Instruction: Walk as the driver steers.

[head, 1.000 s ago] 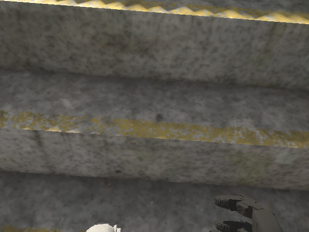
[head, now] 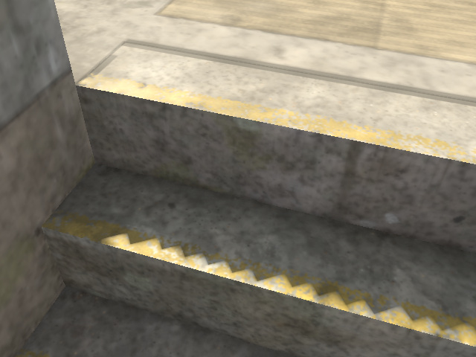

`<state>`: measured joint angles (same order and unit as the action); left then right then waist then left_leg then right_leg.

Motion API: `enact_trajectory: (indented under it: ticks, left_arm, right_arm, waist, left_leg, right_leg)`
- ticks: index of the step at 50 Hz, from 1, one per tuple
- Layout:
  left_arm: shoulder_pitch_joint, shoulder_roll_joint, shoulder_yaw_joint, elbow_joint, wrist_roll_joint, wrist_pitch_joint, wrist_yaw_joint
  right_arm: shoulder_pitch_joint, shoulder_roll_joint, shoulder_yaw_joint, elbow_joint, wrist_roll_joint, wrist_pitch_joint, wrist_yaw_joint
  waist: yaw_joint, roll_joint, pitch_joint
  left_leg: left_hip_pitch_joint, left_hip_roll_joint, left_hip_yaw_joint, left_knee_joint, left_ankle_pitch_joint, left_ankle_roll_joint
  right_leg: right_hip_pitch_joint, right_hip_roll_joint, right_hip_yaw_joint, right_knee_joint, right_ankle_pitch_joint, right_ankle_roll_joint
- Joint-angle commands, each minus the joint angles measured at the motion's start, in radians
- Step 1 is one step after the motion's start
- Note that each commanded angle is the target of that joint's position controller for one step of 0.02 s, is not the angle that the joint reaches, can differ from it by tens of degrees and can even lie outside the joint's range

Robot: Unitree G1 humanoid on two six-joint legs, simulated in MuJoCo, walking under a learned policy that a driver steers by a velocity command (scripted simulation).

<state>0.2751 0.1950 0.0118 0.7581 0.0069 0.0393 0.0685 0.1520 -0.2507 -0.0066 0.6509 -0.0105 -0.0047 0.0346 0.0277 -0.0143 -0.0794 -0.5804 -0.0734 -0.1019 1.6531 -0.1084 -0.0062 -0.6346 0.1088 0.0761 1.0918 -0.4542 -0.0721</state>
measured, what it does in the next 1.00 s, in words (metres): steps to the left, turning right: left foot 0.22 m lower, then right foot 0.22 m higher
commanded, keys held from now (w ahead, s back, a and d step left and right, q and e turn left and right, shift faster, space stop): e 1.00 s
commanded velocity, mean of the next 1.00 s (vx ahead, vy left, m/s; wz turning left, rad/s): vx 0.00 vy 0.00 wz -0.55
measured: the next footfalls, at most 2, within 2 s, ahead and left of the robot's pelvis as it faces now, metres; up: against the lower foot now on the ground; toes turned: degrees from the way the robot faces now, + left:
left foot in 0.32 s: -0.02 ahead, +0.22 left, -0.22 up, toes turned -8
right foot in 0.64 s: +0.09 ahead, -0.01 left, +0.00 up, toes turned -20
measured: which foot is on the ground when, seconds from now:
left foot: up 0.00-0.30, down 0.32-0.72, up 0.74-1.00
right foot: down 0.00-0.32, up 0.34-0.62, down 0.64-1.00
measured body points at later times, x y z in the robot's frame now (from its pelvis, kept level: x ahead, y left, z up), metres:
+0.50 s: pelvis +0.01 +0.13 -0.15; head +0.03 +0.14 +0.30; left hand +0.24 +0.26 -0.24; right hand +0.01 -0.13 -0.27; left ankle -0.06 +0.23 -0.88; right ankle -0.02 +0.01 -0.50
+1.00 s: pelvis +0.01 +0.14 -0.01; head +0.01 +0.14 +0.44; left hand +0.28 +0.24 -0.09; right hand +0.07 -0.14 -0.09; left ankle -0.01 +0.29 -0.56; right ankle +0.06 +0.00 -0.66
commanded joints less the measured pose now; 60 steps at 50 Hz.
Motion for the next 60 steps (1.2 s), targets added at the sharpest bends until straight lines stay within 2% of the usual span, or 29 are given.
enact_trajectory:
  ticks: [1,6,13,16,17,18,19,20,21,22,24,29,30,32,33,35,36,37,38,39,40,42,47,49,52,55,57,58,60]
  left_arm:
    - [-0.209,0.019,0.001,-0.12,-0.002,-0.012,0.009]
    - [-0.259,0.043,-0.021,-0.225,0.053,0.011,0.037]
    - [-0.218,0.007,0.015,-0.327,0.001,0.03,0.072]
    - [-0.105,-0.125,-0.011,-0.288,-0.033,0.019,0.034]
    - [-0.092,-0.138,-0.009,-0.278,-0.032,-0.005,0.011]
    - [-0.086,-0.091,0.006,-0.295,-0.035,-0.055,-0.021]
    - [-0.105,-0.045,0.001,-0.299,-0.041,-0.083,-0.049]
    - [-0.202,-0.044,-0.006,-0.33,-0.043,-0.081,-0.055]
    - [-0.257,-0.027,-0.021,-0.39,-0.041,-0.066,-0.046]
    - [-0.33,-0.006,-0.025,-0.411,-0.045,-0.049,-0.039]
    - [-0.457,-0.045,-0.043,-0.43,-0.018,-0.019,-0.03]
    - [-0.59,-0.139,-0.106,-0.539,-0.004,-0.043,-0.046]
    - [-0.608,-0.178,-0.141,-0.567,-0.005,-0.038,-0.059]
    - [-0.392,-0.055,-0.086,-0.47,0.003,-0.007,-0.046]
    - [-0.272,-0.017,-0.071,-0.432,0.022,0.006,-0.038]
    - [-0.083,0.058,-0.019,-0.354,0.015,0.029,-0.013]
    - [0.011,0.09,0.007,-0.298,0.001,0.036,0.002]
    - [0.021,0.135,0.037,-0.259,-0.013,0.044,0.026]
    - [-0.117,0.132,0.031,-0.285,0.007,0.036,0.043]
    - [-0.165,0.064,-0.001,-0.308,0.04,0.003,0.042]
    - [-0.181,0.019,-0.02,-0.293,0.031,-0.03,0.035]
    - [-0.215,-0.005,-0.024,-0.281,-0.015,-0.048,0.016]
    - [-0.38,0.066,-0.025,-0.353,-0.017,-0.074,0.013]
    - [-0.394,0.035,-0.028,-0.391,0.008,-0.086,0.02]
    - [-0.299,-0.004,-0.013,-0.404,-0.014,-0.067,0.02]
    - [-0.117,-0.087,-0.029,-0.372,-0.03,-0.032,0.029]
    - [-0.037,-0.097,-0.026,-0.368,-0.06,-0.035,-0.001]
    - [-0.084,-0.01,-0.031,-0.416,-0.043,-0.089,-0.052]
    - [-0.339,0.02,-0.056,-0.467,-0.023,-0.128,-0.081]
  right_arm:
    - [0.11,0.018,0.006,0.007,0.01,0.011,0.004]
    - [0.077,-0.014,0.008,-0.065,0.011,0.035,-0.036]
    - [0.191,-0.008,0.017,-0.01,-0.027,0.075,-0.062]
    - [0.117,0.011,0.02,0.042,-0.034,0.092,-0.059]
    - [0.069,0.004,0.028,0.065,-0.055,0.082,-0.068]
    - [0.139,-0.058,0.002,0.065,-0.056,0.04,-0.07]
    - [0.182,-0.09,-0.014,0.083,-0.048,0.031,-0.075]
    - [0.147,-0.165,-0.027,0.064,-0.065,0.064,-0.087]
    - [0.122,-0.246,-0.059,0.027,-0.029,0.077,-0.119]
    - [0.155,-0.245,-0.072,-0.006,-0.016,0.065,-0.137]
    - [0.21,-0.179,-0.054,-0.023,-0.025,0.062,-0.162]
    - [0.327,-0.138,-0.065,0.076,0.003,0.094,-0.192]
    - [0.32,-0.239,-0.095,0.085,0.021,0.104,-0.177]
    - [0.236,-0.321,-0.11,0.07,0.006,0.098,-0.166]
    - [0.142,-0.367,-0.12,0.05,0.029,0.088,-0.155]
    - [0.063,-0.394,-0.119,0.033,0.015,0.067,-0.149]
    - [0.013,-0.37,-0.113,-0.004,0.009,0.06,-0.137]
    - [-0.023,-0.264,-0.077,-0.05,-0.009,0.063,-0.119]
    - [-0.087,-0.129,-0.037,-0.116,-0.012,0.045,-0.088]
    - [-0.122,-0.023,0.006,-0.197,-0.011,0.028,-0.056]
    - [-0.111,0.036,0.037,-0.256,-0.039,0.028,-0.031]
    - [0.07,0.019,0.037,-0.2,-0.053,0.013,0.007]
    - [0.276,-0.096,-0.005,-0.112,-0.012,0.058,-0.025]
    - [0.347,-0.119,-0.012,-0.077,-0.022,0.086,-0.053]
    - [0.252,-0.069,0.001,-0.053,-0.04,0.113,-0.067]
    - [0.144,0.045,0.009,0.051,-0.049,0.118,-0.038]
    - [-0.085,-0.009,0.034,0.003,-0.08,0.102,-0.072]
    - [0.011,-0.079,0.004,-0.002,-0.02,0.062,-0.087]
    - [0.276,-0.181,-0.055,0.029,-0.006,0.071,-0.132]
  waist:
    - [-0.098,0.048,0.133]
    - [-0.085,-0.161,0.004]
    - [-0.001,-0.218,-0.043]
    - [0.052,0.117,0.035]
    - [0.061,0.265,0.04]
    - [0.017,0.38,-0.035]
    - [-0.007,0.299,-0.125]
    - [0.021,0.184,-0.08]
    - [0.02,0.154,-0.063]
    - [-0.041,0.115,0.018]
    - [-0.102,0.037,0.125]
    - [-0.095,0.105,0.034]
    - [-0.073,0.205,0.018]
    - [0.027,0.201,-0.134]
    - [0.087,0.181,-0.189]
    - [0.212,0.124,-0.29]
    - [0.245,0.082,-0.301]
    - [0.217,-0.1,-0.265]
    - [0.11,-0.164,-0.201]
    - [0.052,-0.136,-0.127]
    - [-0.013,-0.144,-0.037]
    - [-0.093,0.017,0.125]
    - [-0.197,-0.065,0.067]
    - [-0.175,-0.08,0.006]
    - [-0.049,-0.172,-0.001]
    - [0.062,0.208,0.005]
    - [0.149,0.234,0.052]
    - [0.144,0.162,0.132]
    - [-0.078,0.024,0.057]
  left_leg:
    - [-0.006,0.056,0.069,-0.043,0.094,-0.026]
    - [0.041,0.034,0.073,-0.076,0.221,-0.049]
    - [0.306,0.119,0.023,-1.163,0.188,0.072]
    - [0.458,0.215,0.056,-1.517,0.614,0.043]
    - [0.604,0.288,0.088,-1.388,1.207,0.037]
    - [0.79,0.411,0.054,-1.108,1.889,0.112]
    - [0.885,0.463,0.018,-1.053,2.036,0.193]
    - [0.818,0.436,0.031,-1.071,1.734,0.241]
    - [0.777,0.499,-0.041,-1.121,1.425,0.273]
    - [0.8,0.561,-0.152,-1.184,0.946,0.303]
    - [0.769,0.468,-0.099,-1.277,0.722,0.274]
    - [0.622,0.315,0.114,-1.432,0.671,0.136]
    - [0.526,0.362,0.137,-1.529,1.03,0.142]
    - [0.665,0.389,0.179,-1.369,1.75,0.159]
    - [0.727,0.444,0.163,-1.311,1.852,0.166]
    - [0.565,0.377,0.177,-1.142,1.76,0.145]
    - [0.388,0.35,0.163,-1.081,1.44,0.154]
    - [0.186,0.228,0.182,-0.821,0.563,0.129]
    - [0.101,0.036,0.053,-0.333,-0.123,0.093]
    - [-0.027,-0.021,-0.09,0.07,-0.299,0.092]
    - [-0.116,-0.06,-0.112,0.192,-0.303,0.077]
    - [-0.1,-0.037,-0.057,0.196,-0.24,0.04]
    - [0.236,-0.044,0.116,0.168,0.028,-0.024]
    - [0.305,0.001,0.082,-0.188,0.08,0.01]
    - [0.284,0.104,0.02,-0.956,0.069,0.089]
    - [0.3,0.128,0.13,-1.544,0.536,0.162]
    - [0.326,0.235,0.052,-1.389,0.965,0.146]
    - [0.42,0.382,-0.036,-1.269,1.083,0.19]
    - [1.019,0.475,-0.15,-1.107,0.979,0.264]
  right_leg:
    - [-0.182,-0.093,0.272,-0.35,-0.103,-0.117]
    - [-0.181,-0.113,0.354,-0.249,-0.023,-0.169]
    - [-0.125,-0.128,0.492,-0.071,0.076,-0.059]
    - [-0.284,0.049,0.146,0.543,-0.065,0.043]
    - [-0.489,0.116,0.055,0.954,-0.268,0.078]
    - [-0.681,0.153,-0.023,1.287,-0.486,0.152]
    - [-0.773,0.11,0.013,1.433,-0.481,0.176]
    - [-0.804,0.069,0.006,1.538,-0.343,0.215]
    - [-0.819,-0.068,0.036,1.417,-0.329,0.228]
    - [-0.938,-0.162,0.103,1.359,-0.183,0.252]
    - [-0.983,-0.144,0.007,1.315,-0.139,0.268]
    - [-0.66,-0.221,-0.167,0.716,0.052,0.205]
    - [-0.416,-0.175,-0.255,0.446,-0.273,0.118]
    - [-0.22,-0.07,-0.285,0.331,-0.328,0.039]
    - [-0.17,-0.065,-0.26,0.25,-0.282,0.013]
    - [0.091,-0.014,-0.15,0.181,-0.168,-0.061]
    - [0.296,0.01,-0.088,0.089,-0.076,-0.082]
    - [0.414,-0.041,0.085,-0.083,0.012,-0.133]
    - [0.242,-0.088,0.378,-0.286,-0.089,-0.18]
    - [0.126,-0.199,0.619,-0.444,-0.166,-0.196]
    - [-0.014,-0.21,0.631,-0.374,-0.211,-0.149]
    - [-0.179,-0.143,0.419,-0.328,-0.075,-0.078]
    - [-0.38,-0.118,0.276,-0.314,0.244,-0.064]
    - [-0.31,-0.098,0.264,-0.24,0.242,-0.009]
    - [-0.124,-0.101,0.29,-0.094,0.306,0.026]
    - [-0.037,0.118,-0.025,0.664,0.025,0.086]
    - [-0.319,0.14,0.075,1.365,-0.3,0.143]
    - [-0.548,0.028,0.164,1.36,-0.347,0.187]
    - [-1.109,-0.089,0.198,1.218,-0.434,0.18]
Keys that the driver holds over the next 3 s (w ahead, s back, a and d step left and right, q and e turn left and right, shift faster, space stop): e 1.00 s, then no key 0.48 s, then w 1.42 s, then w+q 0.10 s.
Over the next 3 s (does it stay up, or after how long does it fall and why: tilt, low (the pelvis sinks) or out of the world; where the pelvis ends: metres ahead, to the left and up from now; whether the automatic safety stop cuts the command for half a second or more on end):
stays up -0.07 -0.10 -0.14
